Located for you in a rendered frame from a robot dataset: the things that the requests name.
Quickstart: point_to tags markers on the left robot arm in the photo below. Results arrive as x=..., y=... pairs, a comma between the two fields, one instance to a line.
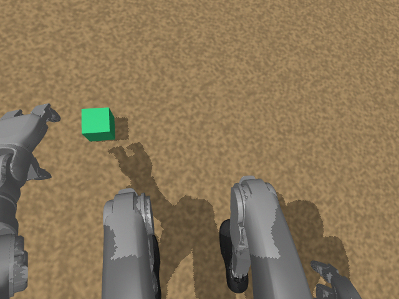
x=14, y=166

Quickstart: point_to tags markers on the right robot foot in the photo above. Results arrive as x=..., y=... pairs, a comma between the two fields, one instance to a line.
x=235, y=285

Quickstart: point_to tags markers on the left robot hand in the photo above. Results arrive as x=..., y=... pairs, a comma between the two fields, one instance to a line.
x=27, y=131

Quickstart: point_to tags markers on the cube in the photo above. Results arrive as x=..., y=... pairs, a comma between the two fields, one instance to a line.
x=98, y=124

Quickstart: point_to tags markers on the right robot hand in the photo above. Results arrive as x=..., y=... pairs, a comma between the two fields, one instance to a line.
x=342, y=288

